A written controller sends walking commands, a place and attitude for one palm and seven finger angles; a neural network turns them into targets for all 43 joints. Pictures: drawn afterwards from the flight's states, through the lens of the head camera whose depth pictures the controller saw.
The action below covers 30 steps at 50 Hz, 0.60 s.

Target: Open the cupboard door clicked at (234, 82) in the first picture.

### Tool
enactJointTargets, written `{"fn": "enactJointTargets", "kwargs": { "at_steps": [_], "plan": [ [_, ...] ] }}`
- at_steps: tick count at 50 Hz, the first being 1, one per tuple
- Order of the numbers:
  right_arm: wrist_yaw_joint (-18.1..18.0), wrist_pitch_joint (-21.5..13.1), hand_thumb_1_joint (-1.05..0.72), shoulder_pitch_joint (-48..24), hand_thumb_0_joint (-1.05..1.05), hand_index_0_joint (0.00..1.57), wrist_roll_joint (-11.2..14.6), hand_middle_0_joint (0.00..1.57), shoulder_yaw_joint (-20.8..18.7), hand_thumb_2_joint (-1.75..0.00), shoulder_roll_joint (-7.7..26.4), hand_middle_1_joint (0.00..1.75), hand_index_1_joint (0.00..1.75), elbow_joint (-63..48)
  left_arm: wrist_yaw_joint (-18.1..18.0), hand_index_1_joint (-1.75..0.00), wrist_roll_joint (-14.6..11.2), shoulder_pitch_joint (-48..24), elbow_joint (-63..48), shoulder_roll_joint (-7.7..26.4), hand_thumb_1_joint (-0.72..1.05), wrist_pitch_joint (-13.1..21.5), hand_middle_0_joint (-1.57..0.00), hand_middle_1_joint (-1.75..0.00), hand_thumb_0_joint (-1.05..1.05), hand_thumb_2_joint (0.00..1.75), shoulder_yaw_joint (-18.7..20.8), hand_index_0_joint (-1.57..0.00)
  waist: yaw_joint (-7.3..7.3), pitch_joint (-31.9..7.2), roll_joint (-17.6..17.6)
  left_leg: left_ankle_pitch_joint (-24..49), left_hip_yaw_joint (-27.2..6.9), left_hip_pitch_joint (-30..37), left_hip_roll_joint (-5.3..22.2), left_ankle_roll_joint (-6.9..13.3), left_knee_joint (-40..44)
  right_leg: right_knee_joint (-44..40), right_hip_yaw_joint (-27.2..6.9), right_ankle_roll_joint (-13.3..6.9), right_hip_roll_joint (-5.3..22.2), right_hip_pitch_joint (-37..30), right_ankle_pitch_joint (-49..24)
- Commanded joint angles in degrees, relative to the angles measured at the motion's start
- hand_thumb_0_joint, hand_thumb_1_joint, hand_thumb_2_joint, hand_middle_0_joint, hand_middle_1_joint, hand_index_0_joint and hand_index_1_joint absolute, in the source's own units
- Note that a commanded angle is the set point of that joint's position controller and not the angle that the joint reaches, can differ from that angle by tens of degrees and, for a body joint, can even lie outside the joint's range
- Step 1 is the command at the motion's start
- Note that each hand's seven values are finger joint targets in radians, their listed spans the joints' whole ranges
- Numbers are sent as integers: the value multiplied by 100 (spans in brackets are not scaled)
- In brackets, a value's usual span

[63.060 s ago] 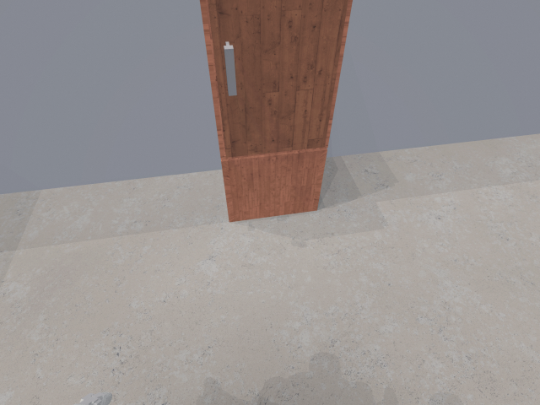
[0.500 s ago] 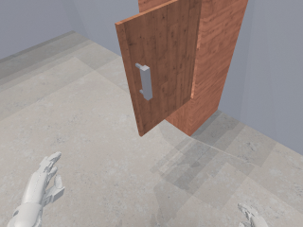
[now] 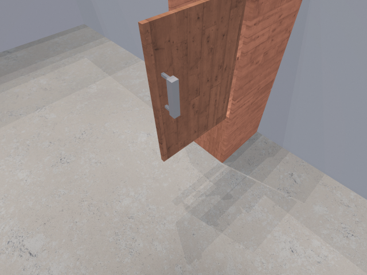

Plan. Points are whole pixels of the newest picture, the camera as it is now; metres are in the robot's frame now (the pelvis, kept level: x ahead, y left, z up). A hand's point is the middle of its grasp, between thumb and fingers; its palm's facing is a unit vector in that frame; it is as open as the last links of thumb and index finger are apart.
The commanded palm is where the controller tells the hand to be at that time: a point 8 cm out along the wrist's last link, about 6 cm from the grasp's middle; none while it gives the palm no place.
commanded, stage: let the arm hang, fingers relaxed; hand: left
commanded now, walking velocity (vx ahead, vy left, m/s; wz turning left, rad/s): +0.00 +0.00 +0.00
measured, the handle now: (169, 95) +0.62 +0.09 +0.02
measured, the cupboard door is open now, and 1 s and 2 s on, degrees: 87 87 87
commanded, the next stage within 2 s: look to check the result in 0.48 s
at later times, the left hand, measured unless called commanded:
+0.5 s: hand out of the picture +0.07 +0.19 -0.16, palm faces +0.01 -0.97 -0.23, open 7.4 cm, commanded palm none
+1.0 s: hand out of the picture +0.09 +0.21 -0.16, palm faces +0.02 -0.96 -0.29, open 7.4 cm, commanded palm none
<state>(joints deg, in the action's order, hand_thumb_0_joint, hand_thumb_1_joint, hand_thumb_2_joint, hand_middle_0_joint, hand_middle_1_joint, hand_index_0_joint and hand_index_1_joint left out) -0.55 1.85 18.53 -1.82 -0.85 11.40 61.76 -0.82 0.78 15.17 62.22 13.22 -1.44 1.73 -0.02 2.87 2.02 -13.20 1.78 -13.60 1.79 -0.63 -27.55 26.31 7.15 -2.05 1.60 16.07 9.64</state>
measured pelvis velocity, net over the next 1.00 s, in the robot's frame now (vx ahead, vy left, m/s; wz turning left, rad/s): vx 0.05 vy -0.01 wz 0.00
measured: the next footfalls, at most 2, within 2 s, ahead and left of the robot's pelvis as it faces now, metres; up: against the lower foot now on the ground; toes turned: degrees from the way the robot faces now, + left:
none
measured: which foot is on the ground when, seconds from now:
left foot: down 0.00-1.00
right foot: down 0.00-1.00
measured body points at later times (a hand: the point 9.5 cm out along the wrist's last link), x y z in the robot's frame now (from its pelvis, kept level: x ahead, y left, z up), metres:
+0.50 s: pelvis +0.03 +0.00 +0.01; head +0.04 -0.01 +0.46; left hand +0.07 +0.24 -0.14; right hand +0.05 -0.24 -0.16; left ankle +0.02 +0.13 -0.74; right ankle +0.05 -0.10 -0.74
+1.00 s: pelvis +0.05 -0.01 +0.01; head +0.07 -0.02 +0.46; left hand +0.09 +0.26 -0.13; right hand +0.08 -0.27 -0.15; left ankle +0.02 +0.13 -0.74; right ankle +0.05 -0.10 -0.74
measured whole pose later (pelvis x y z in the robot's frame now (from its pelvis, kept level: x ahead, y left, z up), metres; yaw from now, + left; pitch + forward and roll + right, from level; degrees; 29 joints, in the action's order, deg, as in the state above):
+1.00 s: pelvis +0.05 -0.01 +0.01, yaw +0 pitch -1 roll +0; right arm -1.4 0.3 10.6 -1.4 -0.4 14.2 65.1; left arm -0.9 0.4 9.7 65.5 13.3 0.8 1.2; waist 0.3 2.8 1.8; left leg -12.9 1.9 -5.2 2.4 -1.8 -19.0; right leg 20.6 7.2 -2.2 0.5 9.0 10.9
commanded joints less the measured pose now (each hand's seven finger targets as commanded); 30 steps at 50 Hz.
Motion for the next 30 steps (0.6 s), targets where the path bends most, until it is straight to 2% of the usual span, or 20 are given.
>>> {"fn": "enactJointTargets", "kwargs": {
  "at_steps": [1, 10, 15, 17, 21, 27, 28, 30],
  "plan": [
    [-53, -140, -90, 271, 0, 20, 22, 20, -121, -90, 686, 30, 30, -83, -46, -30, 10, -252, -218, 786, 90, 180, -20, -30, 0, 90, 167, -20, -53, 92, -375, -548, -409, -296, 316, 281, 704, -973, -916, -154, 612, -57, 1510],
    [-66, -218, -90, 20, 0, 20, 35, 20, -68, -90, 650, 30, 30, 58, -61, -30, -3, -268, -19, 719, 90, 209, -20, -30, 0, 90, 137, -20, 25, 77, -258, -31, -427, -274, 403, 235, 992, -783, -769, -72, 575, -528, 635],
    [-84, -251, -90, -126, 0, 20, 42, 20, -47, -90, 651, 30, 30, 89, -69, -30, -10, -303, 13, 665, 90, 249, -20, -30, 0, 90, 112, -20, 21, -195, -85, 500, -407, 6, 452, 199, 990, -681, -717, -59, 585, -756, -52],
    [-93, -257, -90, -214, 0, 20, 57, 20, -55, -90, 682, 30, 30, 78, -75, -30, -2, -334, 28, 665, 90, 259, -20, -30, 0, 90, 114, -20, 25, -158, -70, 630, -412, 80, 469, 189, 1004, -680, -702, -51, 568, -745, -224],
    [-102, -246, -90, -287, 0, 20, 46, 20, -33, -90, 665, 30, 30, 125, -71, -30, -10, -369, 62, 638, 90, 256, -20, -30, 0, 90, 88, -20, 6, -37, -53, 563, -370, 101, 461, 151, 1077, -762, -711, -32, 578, -743, -205],
    [-109, -240, -90, -389, 0, 20, 54, 20, -50, -90, 730, 30, 30, 111, -72, -30, -4, -361, 67, 670, 90, 283, -20, -30, 0, 90, 105, -20, -5, -58, -227, 575, -332, 261, 440, 154, 1052, -896, -722, -42, 584, -750, -164],
    [-106, -237, -90, -393, 0, 20, 47, 20, -41, -90, 707, 30, 30, 125, -70, -30, -8, -366, 74, 666, 90, 278, -20, -30, 0, 90, 91, -20, -13, -47, -105, 541, -332, 255, 431, 151, 1055, -918, -737, -41, 604, -745, -120],
    [-108, -242, -90, -396, 0, 20, 46, 20, -40, -90, 738, 30, 30, 128, -68, -30, -11, -376, 77, 689, 90, 292, -20, -30, 0, 90, 99, -20, -18, -130, -153, 612, -334, 308, 445, 152, 1063, -908, -745, -49, 601, -815, -246]
  ]
}}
